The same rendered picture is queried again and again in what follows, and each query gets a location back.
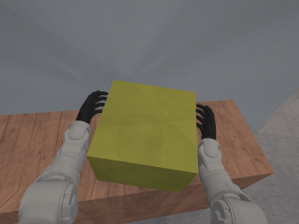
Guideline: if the robot left forearm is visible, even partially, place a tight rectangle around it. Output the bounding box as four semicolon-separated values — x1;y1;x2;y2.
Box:
18;120;91;222

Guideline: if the left robot hand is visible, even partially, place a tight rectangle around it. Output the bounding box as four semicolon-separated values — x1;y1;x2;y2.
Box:
76;91;108;124

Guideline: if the left robot upper arm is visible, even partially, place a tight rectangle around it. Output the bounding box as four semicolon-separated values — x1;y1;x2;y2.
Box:
14;181;78;224

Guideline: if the robot right forearm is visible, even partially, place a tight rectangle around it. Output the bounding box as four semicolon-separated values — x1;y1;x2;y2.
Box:
197;138;268;224

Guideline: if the right robot hand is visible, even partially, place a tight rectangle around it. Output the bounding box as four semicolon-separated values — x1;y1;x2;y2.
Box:
195;104;216;140

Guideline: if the carton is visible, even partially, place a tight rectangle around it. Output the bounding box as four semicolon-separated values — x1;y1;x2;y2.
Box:
86;79;199;193

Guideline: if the pedestal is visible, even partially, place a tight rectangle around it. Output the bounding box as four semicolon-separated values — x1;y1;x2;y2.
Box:
0;100;274;224

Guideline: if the right robot upper arm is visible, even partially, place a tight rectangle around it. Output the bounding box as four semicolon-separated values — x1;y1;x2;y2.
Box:
210;198;267;224

